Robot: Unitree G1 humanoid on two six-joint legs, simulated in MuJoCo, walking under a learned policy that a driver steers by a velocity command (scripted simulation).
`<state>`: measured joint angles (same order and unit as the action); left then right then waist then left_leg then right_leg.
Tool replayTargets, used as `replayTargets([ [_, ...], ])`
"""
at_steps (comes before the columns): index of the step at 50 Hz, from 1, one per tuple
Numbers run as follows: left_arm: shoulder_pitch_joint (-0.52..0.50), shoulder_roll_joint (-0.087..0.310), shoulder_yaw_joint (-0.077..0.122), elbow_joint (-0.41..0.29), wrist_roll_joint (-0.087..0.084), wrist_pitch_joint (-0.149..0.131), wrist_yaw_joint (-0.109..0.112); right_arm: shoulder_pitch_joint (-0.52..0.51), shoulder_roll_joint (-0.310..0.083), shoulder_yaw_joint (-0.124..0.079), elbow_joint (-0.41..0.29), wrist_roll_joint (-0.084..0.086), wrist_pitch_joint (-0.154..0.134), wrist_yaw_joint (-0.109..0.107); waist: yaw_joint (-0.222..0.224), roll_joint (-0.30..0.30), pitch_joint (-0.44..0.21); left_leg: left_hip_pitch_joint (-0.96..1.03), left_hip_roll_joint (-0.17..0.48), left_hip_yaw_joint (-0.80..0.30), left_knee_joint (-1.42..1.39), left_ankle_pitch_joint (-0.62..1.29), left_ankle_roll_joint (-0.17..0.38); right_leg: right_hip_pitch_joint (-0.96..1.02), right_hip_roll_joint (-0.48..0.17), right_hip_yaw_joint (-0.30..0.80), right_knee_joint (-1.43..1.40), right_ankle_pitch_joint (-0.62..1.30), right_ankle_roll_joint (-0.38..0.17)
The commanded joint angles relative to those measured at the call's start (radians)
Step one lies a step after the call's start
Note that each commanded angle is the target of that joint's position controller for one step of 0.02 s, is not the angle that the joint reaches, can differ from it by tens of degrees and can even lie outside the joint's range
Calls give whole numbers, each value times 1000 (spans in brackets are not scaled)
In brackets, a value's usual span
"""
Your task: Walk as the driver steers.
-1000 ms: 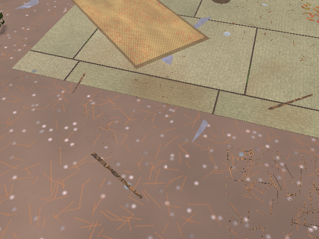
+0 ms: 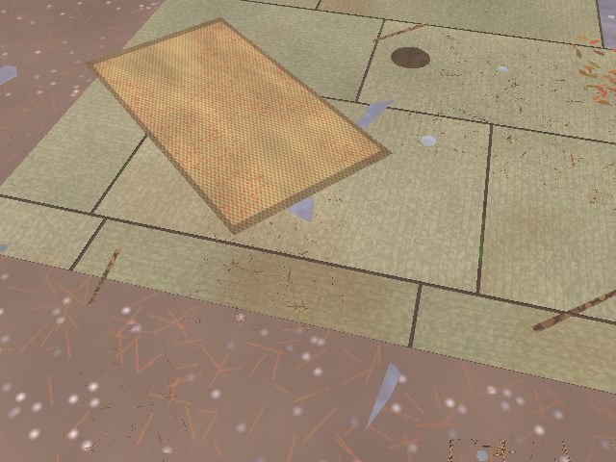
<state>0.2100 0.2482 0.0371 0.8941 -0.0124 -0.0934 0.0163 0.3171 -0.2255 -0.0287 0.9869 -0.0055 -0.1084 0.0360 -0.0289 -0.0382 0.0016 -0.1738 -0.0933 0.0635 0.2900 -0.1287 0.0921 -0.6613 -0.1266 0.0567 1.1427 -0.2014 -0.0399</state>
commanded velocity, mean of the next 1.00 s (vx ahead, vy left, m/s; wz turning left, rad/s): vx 0.50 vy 0.00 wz -0.03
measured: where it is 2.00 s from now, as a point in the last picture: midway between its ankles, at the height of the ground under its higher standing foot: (360, 265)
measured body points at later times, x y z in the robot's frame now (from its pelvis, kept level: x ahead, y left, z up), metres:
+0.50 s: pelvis +0.28 -0.08 +0.00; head +0.29 -0.10 +0.45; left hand +0.33 +0.18 -0.12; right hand +0.37 -0.35 -0.14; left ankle +0.28 +0.08 -0.66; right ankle +0.30 -0.16 -0.74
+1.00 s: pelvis +0.55 -0.01 -0.01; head +0.58 +0.00 +0.44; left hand +0.58 +0.25 -0.16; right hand +0.66 -0.28 -0.12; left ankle +0.61 +0.07 -0.74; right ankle +0.46 -0.17 -0.65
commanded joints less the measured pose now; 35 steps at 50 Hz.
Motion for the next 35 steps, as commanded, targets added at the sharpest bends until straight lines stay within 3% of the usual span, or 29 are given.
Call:
replayTargets([
  [1, 34, 45, 13, -44, 13, 4, 7, -39, -130, -20, -53, 1, -18, -20, 47, 76, 55, -107, 277, -204, -204, 85, 171, -21, -42, 0, -141, 160, 26],
  [5, -130, 28, 6, -87, 3, -8, -6, 43, -159, -25, -36, 17, -5, -35, -12, 76, 55, -19, 263, -158, -189, 95, 127, 11, 3, -37, -434, 308, 34],
  [10, -253, 43, 2, -138, -10, -16, -36, 117, -169, -32, -3, 27, 16, -38, -49, 89, 83, 146, 327, -179, -118, 67, 113, 6, 32, -42, -585, 220, 15],
  [12, -231, 65, 9, -144, -10, -25, -47, 108, -181, -38, -1, 27, 27, -40, -22, 103, 68, 190, 350, -192, -63, 121, 97, 63, 49, -51, -627, 139, -13],
  [13, -176, 84, 19, -133, -9, -29, -48, 89, -189, -40, -5, 26, 32, -41, 15, 114, 39, 192, 344, -182, 0, 239, 84, 152, 73, -73, -647, 110, -30],
  [14, -49, 119, 40, -95, -7, -32, -45, 71, -177, -35, -11, 22, 38, -41, 80, 106, -34, 173, 296, -142, 151, 403, 61, 321, 108, -99, -669, 103, -55],
  [15, 156, 190, 67, -43, -1, -34, -38, 61, -139, -18, -32, 7, 37, -40, 158, 55, -179, 31, 235, -86, 421, 372, 26, 616, 22, -5, -640, 129, -111],
  [16, 292, 306, 96, -16, 15, -25, -35, 163, -24, 18, -49, 4, 16, -31, 143, -193, -328, -395, 67, -9, 834, -8, -56, 1028, -230, 428, -696, 21, -267],
  [17, 307, 228, 74, -12, 13, -24, -39, 166, -57, 13, -33, 20, -12, -25, 148, -222, -393, -543, 43, -164, 1000, -418, -46, 1074, -285, 689, -836, -58, -304],
  [18, 215, 166, 53, -27, 7, -26, -39, 73, -155, -13, -60, 47, -27, -22, 129, -151, -240, -627, 107, -183, 1060, -361, -24, 949, -252, 550, -844, -62, -245],
  [19, 114, 129, 40, -52, 5, -24, -39, 6, -163, -16, -78, 48, -29, -25, 99, -78, -154, -608, 165, -153, 1029, -261, -17, 800, -212, 400, -862, 14, -211],
  [20, 46, 98, 29, -62, 8, -22, -44, -29, -149, -19, -83, 34, -22, -32, 70, -21, -87, -568, 199, -136, 963, -190, -23, 666, -167, 300, -901, 84, -194],
  [21, 16, 74, 22, -63, 14, -25, -49, -22, -135, -26, -82, 24, -8, -37, 37, -32, -55, -506, 228, -138, 902, -142, -26, 578, -126, 223, -937, 124, -174],
  [23, 33, 71, 22, -40, 17, -29, -54, 15, -89, -23, -70, 21, 18, -39, 10, -43, -35, -443, 234, -122, 858, -97, -40, 500, -92, 148, -982, 199, -179],
  [25, 71, 100, 30, -16, 18, -32, -46, -17, -88, -27, -86, 16, 29, -42, 4, -26, -9, -488, 238, -117, 797, -35, -54, 497, -88, 101, -1003, 284, -190],
  [28, 121, 113, 32, 8, 16, -23, -28, -136, -84, -30, -127, 9, 28, -42, 28, -15, 19, -569, 239, -114, 629, 97, -72, 540, -85, 60, -1018, 324, -182],
  [32, 175, 128, 33, 32, 6, -15, -15, -279, -65, -23, -165, 15, 20, -30, 70, -21, 50, -529, 205, -80, 400, 240, -72, 563, -64, 10, -1038, 260, -156],
  [35, 228, 134, 36, 63, 0, -6, -12, -362, -66, -19, -193, 22, 16, -18, 97, -21, 81, -540, 188, -71, 311, 229, -64, 645, -91, 9, -1022, 236, -155],
])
